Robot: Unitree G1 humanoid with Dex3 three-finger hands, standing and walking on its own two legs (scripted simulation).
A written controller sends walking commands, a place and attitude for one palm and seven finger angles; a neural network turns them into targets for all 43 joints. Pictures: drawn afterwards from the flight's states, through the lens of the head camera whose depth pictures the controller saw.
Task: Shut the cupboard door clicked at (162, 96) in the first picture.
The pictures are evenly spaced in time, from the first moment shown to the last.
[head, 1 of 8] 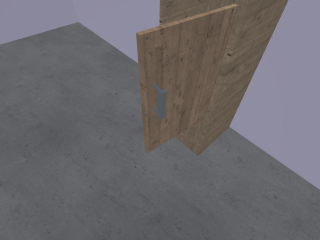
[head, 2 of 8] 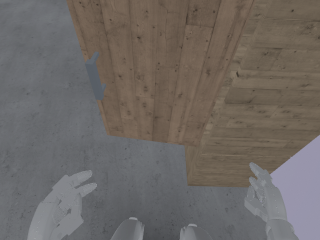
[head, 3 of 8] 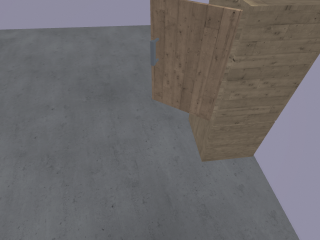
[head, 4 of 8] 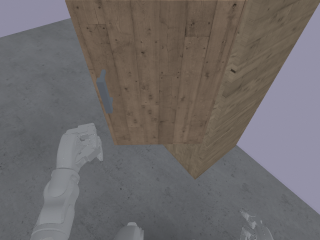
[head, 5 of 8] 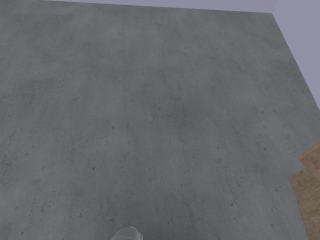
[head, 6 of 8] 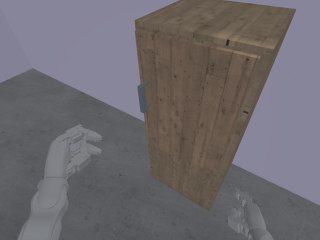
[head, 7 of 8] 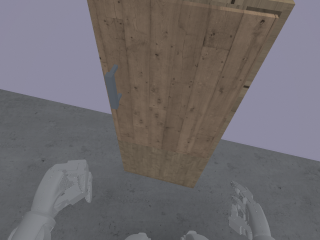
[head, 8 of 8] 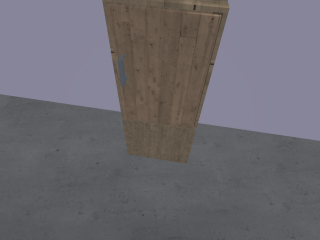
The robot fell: no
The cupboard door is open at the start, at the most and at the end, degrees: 83 83 0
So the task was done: yes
